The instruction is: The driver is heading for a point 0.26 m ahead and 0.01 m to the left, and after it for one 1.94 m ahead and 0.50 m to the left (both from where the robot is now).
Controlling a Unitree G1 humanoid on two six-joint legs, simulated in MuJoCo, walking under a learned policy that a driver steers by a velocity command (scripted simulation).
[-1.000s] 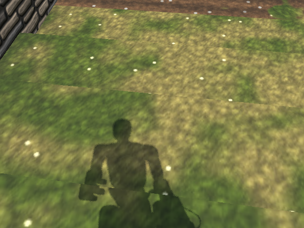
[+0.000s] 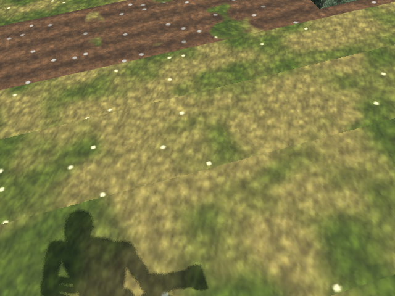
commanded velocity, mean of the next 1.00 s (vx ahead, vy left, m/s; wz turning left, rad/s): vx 0.28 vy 0.00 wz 0.07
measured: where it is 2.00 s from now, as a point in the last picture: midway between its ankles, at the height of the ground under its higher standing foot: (186, 256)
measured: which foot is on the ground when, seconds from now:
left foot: up 0.00-0.32, down 0.34-0.78, up 0.80-1.00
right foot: down 0.00-0.36, up 0.38-0.74, down 0.76-1.00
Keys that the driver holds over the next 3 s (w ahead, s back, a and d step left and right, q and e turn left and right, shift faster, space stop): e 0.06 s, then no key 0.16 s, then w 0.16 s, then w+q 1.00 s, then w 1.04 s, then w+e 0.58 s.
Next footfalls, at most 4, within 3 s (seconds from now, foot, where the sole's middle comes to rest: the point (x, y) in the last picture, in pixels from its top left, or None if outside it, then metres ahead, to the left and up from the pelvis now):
0.34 left None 0.04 0.10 -0.77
0.76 right None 0.27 -0.14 -0.77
1.46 left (175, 287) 0.60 0.19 -0.95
1.92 right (192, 219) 0.89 0.13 -0.95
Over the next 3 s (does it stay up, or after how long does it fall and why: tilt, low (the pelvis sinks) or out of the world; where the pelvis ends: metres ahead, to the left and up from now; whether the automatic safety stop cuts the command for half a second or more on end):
stays up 1.22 0.40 -0.32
